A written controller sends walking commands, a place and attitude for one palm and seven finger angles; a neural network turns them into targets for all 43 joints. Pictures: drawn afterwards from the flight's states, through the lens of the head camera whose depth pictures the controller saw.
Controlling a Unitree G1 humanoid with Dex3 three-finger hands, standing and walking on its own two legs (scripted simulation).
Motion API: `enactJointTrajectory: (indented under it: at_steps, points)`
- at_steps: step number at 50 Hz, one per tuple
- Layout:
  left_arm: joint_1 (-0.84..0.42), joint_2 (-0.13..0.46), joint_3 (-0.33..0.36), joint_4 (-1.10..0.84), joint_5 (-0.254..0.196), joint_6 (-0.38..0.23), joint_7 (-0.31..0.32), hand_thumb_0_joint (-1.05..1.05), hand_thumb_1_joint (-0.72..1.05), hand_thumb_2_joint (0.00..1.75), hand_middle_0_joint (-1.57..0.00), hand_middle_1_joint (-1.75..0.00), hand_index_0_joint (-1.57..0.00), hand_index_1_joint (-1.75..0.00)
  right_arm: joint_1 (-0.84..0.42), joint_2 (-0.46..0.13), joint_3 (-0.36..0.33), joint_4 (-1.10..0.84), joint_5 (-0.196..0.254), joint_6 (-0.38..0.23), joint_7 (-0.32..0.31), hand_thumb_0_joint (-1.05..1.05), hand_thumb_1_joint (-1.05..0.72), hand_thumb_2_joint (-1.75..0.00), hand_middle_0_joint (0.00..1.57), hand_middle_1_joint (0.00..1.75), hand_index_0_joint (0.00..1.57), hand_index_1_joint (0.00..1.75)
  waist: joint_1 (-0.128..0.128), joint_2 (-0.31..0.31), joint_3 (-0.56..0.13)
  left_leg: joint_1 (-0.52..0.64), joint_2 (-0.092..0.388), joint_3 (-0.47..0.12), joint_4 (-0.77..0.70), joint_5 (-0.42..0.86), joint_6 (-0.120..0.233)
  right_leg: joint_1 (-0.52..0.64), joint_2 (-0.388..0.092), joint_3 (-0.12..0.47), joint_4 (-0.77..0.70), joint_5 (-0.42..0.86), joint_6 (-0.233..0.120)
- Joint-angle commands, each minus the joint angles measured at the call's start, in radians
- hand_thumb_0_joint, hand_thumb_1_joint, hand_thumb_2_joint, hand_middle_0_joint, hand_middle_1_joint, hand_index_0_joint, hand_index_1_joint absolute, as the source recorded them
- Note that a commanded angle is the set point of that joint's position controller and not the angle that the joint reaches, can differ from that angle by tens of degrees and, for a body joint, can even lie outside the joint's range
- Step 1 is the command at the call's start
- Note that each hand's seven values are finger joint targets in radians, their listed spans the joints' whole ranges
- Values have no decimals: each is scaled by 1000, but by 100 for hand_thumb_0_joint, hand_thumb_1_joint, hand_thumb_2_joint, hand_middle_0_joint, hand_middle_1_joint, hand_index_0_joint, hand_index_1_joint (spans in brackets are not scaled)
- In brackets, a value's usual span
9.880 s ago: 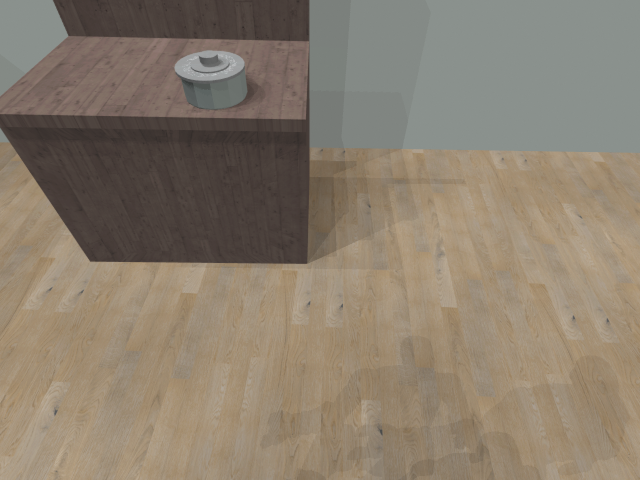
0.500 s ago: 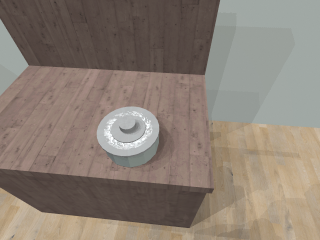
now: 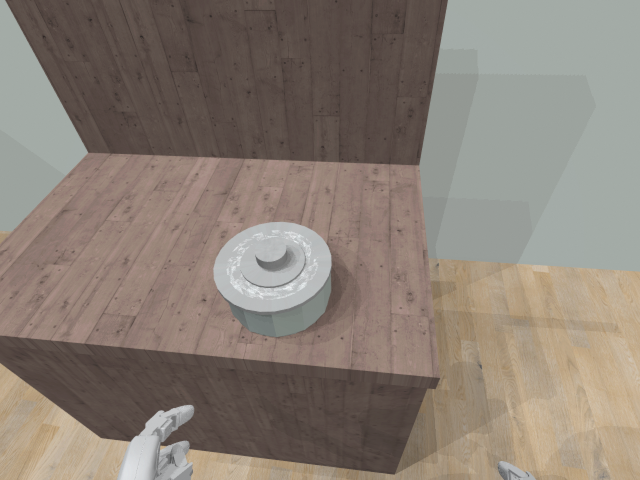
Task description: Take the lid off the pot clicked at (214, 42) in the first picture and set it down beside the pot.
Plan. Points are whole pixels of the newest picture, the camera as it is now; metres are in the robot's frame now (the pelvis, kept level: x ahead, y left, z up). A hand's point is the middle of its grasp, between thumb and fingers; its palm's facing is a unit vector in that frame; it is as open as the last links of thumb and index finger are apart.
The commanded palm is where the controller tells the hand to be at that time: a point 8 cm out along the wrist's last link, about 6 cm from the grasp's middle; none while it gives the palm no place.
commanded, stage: lift the closed hand beside the body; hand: left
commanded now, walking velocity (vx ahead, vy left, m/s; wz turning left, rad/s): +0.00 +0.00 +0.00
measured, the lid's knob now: (271, 253) +0.45 +0.10 +0.02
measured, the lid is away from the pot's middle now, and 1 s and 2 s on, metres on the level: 0.00 0.00 0.00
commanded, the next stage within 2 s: raise the hand higher, near the body in 0.40 s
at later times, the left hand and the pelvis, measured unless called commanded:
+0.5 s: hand out of the picture +0.11 +0.23 -0.05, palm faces +0.24 -0.91 -0.33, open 3.1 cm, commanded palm +0.07 +0.28 -0.01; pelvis -0.01 +0.01 +0.00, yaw +1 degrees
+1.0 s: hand (96, 450) +0.15 +0.24 +0.05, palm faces +0.27 -0.88 -0.39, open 3.1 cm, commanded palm +0.10 +0.28 +0.07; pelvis +0.01 +0.02 +0.00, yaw +1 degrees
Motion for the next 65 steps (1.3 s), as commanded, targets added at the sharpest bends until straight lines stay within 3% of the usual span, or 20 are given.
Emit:
enactJointTrajectory:
  at_steps: [1,3,5,8,14,19,21,24,27,31,34,36,40,42,46,51,52,57,61,65]
  points:
    - [435,129,114,-170,-13,-39,-54,0,90,90,-73,-88,-73,-88,-192,-90,-52,-305,9,-28,11,0,-90,-90,20,30,20,30,110,-202,81,-185,1,-14,-48,122,12,67,-16,26,-84,13,-5]
    - [225,217,145,-482,-20,-95,-47,0,90,90,-82,-97,-82,-97,-184,-88,-35,-383,7,-47,1,0,-90,-90,20,30,20,30,85,-36,2,-127,-9,-6,-54,115,14,87,-16,49,-78,28,-9]
    - [125,201,134,-521,-17,-103,-33,0,90,90,-90,-107,-90,-107,-152,-77,-26,-397,0,-45,-16,0,-90,-90,20,30,20,30,54,50,0,-95,-11,2,-41,127,15,64,-5,54,-74,73,-12]
    - [46,134,76,-416,-13,-90,-25,0,90,90,-104,-121,-104,-121,-121,-76,-19,-405,1,-20,-35,0,-90,-90,20,30,20,30,3,-7,103,-121,-17,-1,-18,50,18,-36,7,48,-100,19,-7]
    - [150,152,84,-614,-16,-96,-26,0,90,90,-130,-150,-130,-150,-113,-69,-7,-459,-10,-35,-49,0,-90,-90,20,30,20,30,46,64,-76,-45,-18,-17,-21,126,20,69,6,32,-61,98,-13]
    - [202,154,120,-468,-5,-67,-24,0,90,90,-130,-150,-130,-150,-136,-74,-5,-434,-11,-7,-54,0,-90,-90,20,30,20,30,36,-113,50,-143,-11,-34,-15,118,21,24,14,13,-55,94,-4]
    - [219,199,168,-507,-3,-72,-23,0,90,90,-130,-150,-130,-150,-153,-72,-5,-435,-9,-10,-55,0,-90,-90,20,30,20,30,56,-64,29,-131,-9,-35,-19,133,21,50,9,17,-53,98,-8]
    - [261,235,204,-673,-4,-80,-13,0,90,90,-130,-150,-130,-150,-150,-56,0,-438,-16,-39,-53,0,-90,-90,20,30,20,30,87,73,-110,-56,-3,-43,-26,242,13,127,-2,20,-28,161,-18]
    - [301,170,145,-643,3,-61,-14,0,90,90,-130,-150,-130,-150,-157,-51,5,-421,-17,-44,-48,0,-90,-90,20,30,20,30,71,6,-51,-72,7,-57,-23,284,9,96,3,3,-26,170,-12]
    - [289,179,147,-624,12,-72,-19,0,90,90,-130,-150,-130,-150,-168,-65,-7,-409,-12,-47,-50,0,-90,-90,20,30,20,30,62,-104,38,-111,13,-63,-26,194,21,42,8,-2,-41,96,-4]
    - [310,237,191,-821,8,-100,-11,0,90,90,-130,-150,-130,-150,-157,-60,-6,-422,-16,-73,-49,0,-90,-90,20,30,20,30,93,17,-76,-49,13,-70,-38,252,17,107,-3,9,-29,115,-9]
    - [337,265,228,-837,10,-95,4,0,90,90,-130,-150,-130,-150,-156,-50,-6,-406,-18,-78,-49,0,-90,-90,20,30,20,30,96,56,-85,-32,16,-69,-35,293,10,118,-3,12,-32,140,-11]
    - [358,187,187,-747,7,-91,-8,0,90,90,-130,-150,-130,-150,-163,-49,-13,-400,-12,-54,-48,0,-90,-90,20,30,20,30,78,-57,36,-68,20,-54,-34,291,10,68,4,5,-48,155,-6]
    - [316,185,161,-823,7,-108,-18,0,90,90,-130,-150,-130,-150,-170,-54,-12,-417,-11,-57,-44,0,-90,-90,20,30,20,30,73,-22,37,-56,18,-49,-37,276,14,69,0,11,-59,152,-6]
    - [316,268,244,-965,5,-122,-2,0,90,90,-130,-150,-130,-150,-156,-46,-7,-420,-18,-67,-41,0,-90,-90,20,30,20,30,93,66,-34,4,23,-65,-41,351,8,111,2,16,-58,177,-10]
    - [348,214,231,-877,0,-107,-12,0,90,90,-130,-150,-130,-150,-165,-40,-9,-415,-19,-41,-34,0,-90,-90,20,30,20,30,83,-37,26,-7,28,-51,-39,385,10,98,8,12,-75,227,-7]
    - [309,198,202,-903,-1,-115,-20,0,90,90,-130,-150,-130,-150,-162,-45,-5,-424,-20,-37,-33,0,-90,-90,20,30,20,30,73,-33,24,-9,24,-44,-42,361,13,98,2,11,-80,224,-4]
    - [260,286,275,-1072,-4,-139,-7,0,90,90,-130,-150,-130,-150,-158,-41,2,-435,-26,-50,-34,0,-90,-90,20,30,20,30,91,67,-62,43,22,-53,-46,383,11,144,-2,22,-83,232,-8]
    - [303,264,295,-986,-12,-125,-7,0,90,90,-130,-150,-130,-150,-169,-38,0,-423,-22,-30,-33,0,-90,-90,20,30,20,30,93,-22,-9,23,26,-52,-50,386,11,137,7,17,-91,244,-8]
    - [201,272,281,-1047,-16,-150,-13,0,90,90,-130,-150,-130,-150,-172,-48,4,-432,-21,-27,-36,0,-90,-90,20,30,20,30,84,-5,16,18,21,-44,-66,292,19,124,0,22,-112,190,-5]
